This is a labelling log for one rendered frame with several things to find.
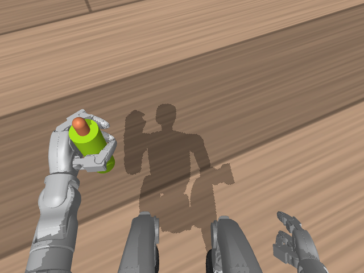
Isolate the right robot hand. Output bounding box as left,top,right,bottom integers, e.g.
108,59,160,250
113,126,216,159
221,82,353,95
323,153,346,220
273,211,320,268

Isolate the left robot hand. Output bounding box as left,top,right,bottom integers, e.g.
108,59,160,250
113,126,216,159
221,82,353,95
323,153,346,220
48,109,117,177

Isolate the right robot arm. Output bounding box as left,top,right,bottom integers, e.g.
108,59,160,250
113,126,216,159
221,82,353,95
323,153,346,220
297,259,329,273

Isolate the left robot arm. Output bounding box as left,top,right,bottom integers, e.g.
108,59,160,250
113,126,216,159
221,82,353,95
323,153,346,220
25,172,81,273

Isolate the bottle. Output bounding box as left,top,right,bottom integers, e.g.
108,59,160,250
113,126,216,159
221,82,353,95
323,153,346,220
69,117,115,173

